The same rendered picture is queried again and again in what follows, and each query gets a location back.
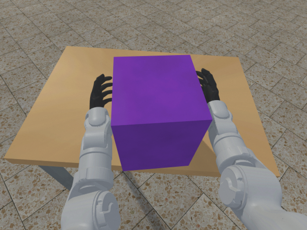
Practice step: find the right robot hand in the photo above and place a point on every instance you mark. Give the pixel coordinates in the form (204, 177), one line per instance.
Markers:
(209, 87)

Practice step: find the right robot forearm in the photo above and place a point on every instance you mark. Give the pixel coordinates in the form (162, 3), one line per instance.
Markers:
(226, 141)

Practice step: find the left robot upper arm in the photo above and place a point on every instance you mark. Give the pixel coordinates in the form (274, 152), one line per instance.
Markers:
(93, 211)

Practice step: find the right robot upper arm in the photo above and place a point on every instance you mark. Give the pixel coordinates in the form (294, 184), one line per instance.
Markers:
(255, 196)

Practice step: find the table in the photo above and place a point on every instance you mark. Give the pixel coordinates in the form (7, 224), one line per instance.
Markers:
(52, 133)

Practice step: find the carton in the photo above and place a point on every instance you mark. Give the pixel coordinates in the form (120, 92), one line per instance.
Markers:
(159, 113)

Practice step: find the left robot forearm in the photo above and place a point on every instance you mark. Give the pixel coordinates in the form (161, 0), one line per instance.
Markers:
(94, 172)

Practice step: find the left robot hand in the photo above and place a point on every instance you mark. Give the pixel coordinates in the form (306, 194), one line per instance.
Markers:
(96, 98)

